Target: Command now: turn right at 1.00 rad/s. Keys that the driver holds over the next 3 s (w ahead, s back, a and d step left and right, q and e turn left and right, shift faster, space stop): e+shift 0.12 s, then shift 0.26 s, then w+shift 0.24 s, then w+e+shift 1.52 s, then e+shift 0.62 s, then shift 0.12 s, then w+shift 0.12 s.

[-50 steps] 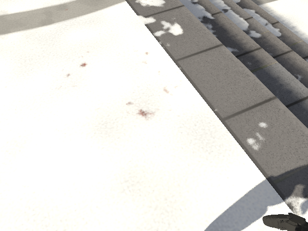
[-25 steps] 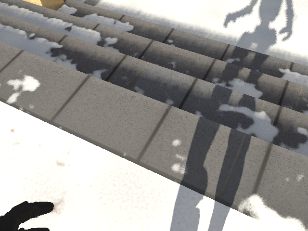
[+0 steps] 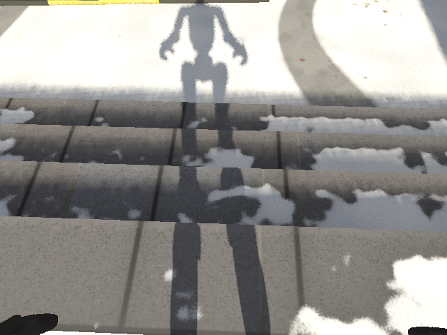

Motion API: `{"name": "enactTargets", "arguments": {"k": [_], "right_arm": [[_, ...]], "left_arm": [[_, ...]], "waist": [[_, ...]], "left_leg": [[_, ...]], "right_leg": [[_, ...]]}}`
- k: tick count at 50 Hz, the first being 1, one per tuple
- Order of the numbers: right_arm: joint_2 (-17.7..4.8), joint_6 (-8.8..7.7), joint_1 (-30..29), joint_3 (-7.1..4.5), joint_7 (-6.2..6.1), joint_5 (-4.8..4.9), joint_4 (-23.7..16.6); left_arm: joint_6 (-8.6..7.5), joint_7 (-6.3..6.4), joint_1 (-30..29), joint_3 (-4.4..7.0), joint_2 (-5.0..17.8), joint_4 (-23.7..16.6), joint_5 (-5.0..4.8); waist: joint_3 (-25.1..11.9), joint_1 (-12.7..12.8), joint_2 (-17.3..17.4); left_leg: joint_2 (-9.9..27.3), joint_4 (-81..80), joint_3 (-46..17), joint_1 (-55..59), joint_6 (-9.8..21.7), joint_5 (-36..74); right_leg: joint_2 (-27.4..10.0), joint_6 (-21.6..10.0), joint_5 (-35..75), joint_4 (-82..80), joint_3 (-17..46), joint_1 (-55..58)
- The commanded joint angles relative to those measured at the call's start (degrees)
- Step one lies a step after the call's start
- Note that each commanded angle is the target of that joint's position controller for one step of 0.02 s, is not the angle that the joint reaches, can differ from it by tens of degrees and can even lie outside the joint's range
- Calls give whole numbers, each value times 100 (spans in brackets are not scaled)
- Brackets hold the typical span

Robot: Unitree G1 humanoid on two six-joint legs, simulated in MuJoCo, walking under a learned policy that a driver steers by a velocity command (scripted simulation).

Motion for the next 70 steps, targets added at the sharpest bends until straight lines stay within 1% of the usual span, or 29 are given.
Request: {"name": "enactTargets", "arguments": {"k": [1, 3, 8, 16, 17, 18, 19, 20, 21, 23, 30, 31, 37, 40, 41, 42, 43, 44, 46, 53, 57, 59, 62, 63, 64, 65, 66, 67, 70], "right_arm": [[-565, -73, -542, -162, -150, -40, -677], [-548, -8, -542, -127, -261, 84, -689], [-826, 81, 315, -215, -252, 13, -439], [-1065, 102, 250, -265, -22, 373, -185], [-877, 74, 503, -199, -14, 421, -50], [-524, 26, 733, -76, 40, 236, -33], [-267, -35, 624, 68, 100, -33, -328], [-697, -50, 203, -70, 40, 105, -347], [-821, -57, 143, -128, 64, 267, -310], [-867, -75, 101, -193, 52, 268, -220], [-504, -407, 111, -92, 116, 272, -141], [-464, -73, 308, -48, 350, -236, -31], [-548, -12, -111, -30, 432, 35, -357], [-749, -174, 1390, -102, 195, 8, 28], [-1269, -267, 2519, -228, 59, -130, 256], [-2005, -284, 2924, -338, 7, -223, 254], [-1584, -265, 2224, -258, -2, -175, 74], [-1124, -268, 1649, -129, 8, -106, -71], [-647, -306, 1259, 22, 5, -40, -88], [-347, -516, 2131, 103, 32, -5, 492], [-407, -521, 2458, 114, -61, 8, 824], [-657, -493, 2430, 90, -119, 13, 890], [-1221, -264, 2140, -50, -251, -18, 852], [-1363, -170, 1845, -99, -232, -51, 730], [-1276, -149, 1650, -101, -159, -69, 666], [-566, -190, 1420, 58, -26, -90, 495], [-454, -324, 1415, 131, 2, 71, -321], [-750, -501, 851, 141, 0, 23, -429], [-734, -478, 957, 198, 18, -192, -263]], "left_arm": [[-99, -22, 431, 312, 1104, -260, -5], [0, -4, 521, 233, 795, -157, 14], [-42, -18, -188, 4, 307, -455, 1], [-17, -132, 452, -51, 220, -50, 60], [-16, -133, 633, -13, 329, 49, 46], [-20, -89, 780, 67, 675, 62, 32], [-28, -21, 515, 110, 1167, -80, 170], [-108, -30, 946, 98, 898, 10, 293], [-211, -59, 1081, 42, 732, 220, 212], [-384, -65, 808, -37, 611, 365, 63], [-758, -21, 959, -123, 443, 535, 99], [-723, -159, 1206, -114, 549, 728, 337], [-707, -211, 1160, -28, 766, 783, 273], [-709, -192, 803, -83, 545, 767, 309], [-763, -218, 727, -218, 90, 702, 346], [-862, -190, 680, -325, -378, 306, 181], [-802, -160, 771, -307, -154, 455, 215], [-734, -218, 634, -245, 46, 532, 263], [-605, -420, 718, -194, 133, 703, 327], [-355, -642, -297, -329, -187, 455, 308], [-351, -766, -1041, -456, -274, 225, 316], [-356, -740, -1083, -499, -294, 147, 295], [-353, -572, 419, -316, 177, 607, 226], [-377, -476, 1612, -145, 483, 960, 198], [-386, -325, 2569, 40, 720, 1334, 204], [-311, -181, 1962, 171, 1061, 1319, 67], [-264, -221, 1470, 184, 1491, 983, 287], [-273, -151, 1769, 178, 1228, 998, 296], [-530, -12, 1309, 25, 768, 1213, 290]], "waist": [[-571, 163, 1057], [-402, 95, 719], [-645, -437, 798], [-964, -68, 1167], [-981, -16, 970], [-1155, -114, -46], [-1190, -259, -1641], [-1497, 365, -1031], [-1211, 356, -788], [-493, 256, -954], [-163, 72, -679], [-238, 62, -971], [161, 11, -578], [-89, -816, 22], [-695, -1319, 1210], [-1003, -1218, 2693], [-718, -828, 1650], [-337, -531, 867], [-240, -246, 722], [461, -279, 518], [755, -314, 402], [672, -120, 526], [-318, 779, 914], [-866, 1301, 941], [-1280, 1602, 564], [-850, 1000, -891], [-1434, 440, -1161], [-1285, 720, 14], [8, -159, 784]], "left_leg": [[2112, -1512, -1925, 1006, 1251, 158], [1741, -1419, -1116, 1011, 1081, 379], [1818, -1459, -311, 1787, 1379, 1433], [1921, -764, 344, 1382, 1114, 2087], [1775, -428, 551, 928, 775, 1676], [1339, 549, 1044, -61, 211, 149], [698, 1733, 1285, -1482, -290, -2552], [699, 2641, 673, -1704, -338, -2633], [794, 2859, 532, -1975, -221, -2146], [861, 2927, 470, -2479, -151, -1239], [787, 1705, 423, -2236, -223, 690], [692, 1645, 823, -1822, -299, 406], [636, 436, 665, -286, -147, -36], [539, -173, 674, 1917, 8, -505], [1435, -712, -424, 3114, 42, -1918], [2726, -1860, -2786, 3788, 209, -3787], [2958, -2304, -3719, 3028, 436, -4377], [2771, -2129, -2867, 2479, 412, -3767], [2161, -2041, -1171, 1973, 242, -2459], [1790, -2386, 1146, 1861, 107, 188], [1592, -2542, 2075, 2184, 59, 2051], [1695, -2133, 2383, 2348, 22, 4869], [1977, -128, 2383, 2771, 133, 7946], [2052, 1339, 2224, 2281, 288, 7798], [1815, 3231, 2083, 1103, 298, 5542], [662, 5223, 1895, -723, 115, -889], [71, 6423, 763, -2774, -198, -1715], [406, 6108, 111, -3160, -173, -1249], [988, 4564, 5, -2194, -215, -1226]], "right_leg": [[-763, 330, -218, 2063, -526, -1067], [-928, 460, 259, 2652, -834, -1214], [-1391, 644, 260, 1563, -1359, -1213], [-1039, 146, 1041, -1989, -1882, 1213], [-1020, -66, 1669, -2744, -1773, 1989], [-1842, -353, 3020, -2835, -650, 3051], [-3228, -1418, 4651, -2530, 835, 3291], [-3314, -1948, 2785, -2852, 956, 2949], [-2941, -1698, 285, -3230, 834, 2894], [-2671, -1324, -1614, -3721, 905, 2547], [-2387, -1134, -334, -4155, 74, 2245], [-2045, -1024, -602, -4336, -243, 2011], [-2246, -1109, -801, -4194, 241, 1001], [-1850, -1021, -243, -2757, 186, 107], [-1094, -860, 211, -472, -559, -550], [-425, -674, -771, 1471, -1062, -2037], [-662, -713, -108, 2389, -693, -2422], [-985, -667, 470, 2511, -741, -2348], [-1399, -467, 1085, 2252, -970, -1935], [-1409, -460, 2291, 2165, -1433, -2481], [-1341, -737, 2218, 655, -2338, -2068], [-1067, -1005, 1991, -82, -2796, -1197], [-454, -1291, 1301, -265, -2897, 654], [-356, -1468, 870, -455, -2618, 1975], [-404, -1609, 738, -1061, -2006, 3666], [-1215, -1768, 182, -1328, -504, 4142], [-2299, -2916, 348, -2310, 2631, 5241], [-2514, -2802, 209, -3070, 2966, 4945], [-1939, -2273, 783, -3384, 1711, 2445]]}}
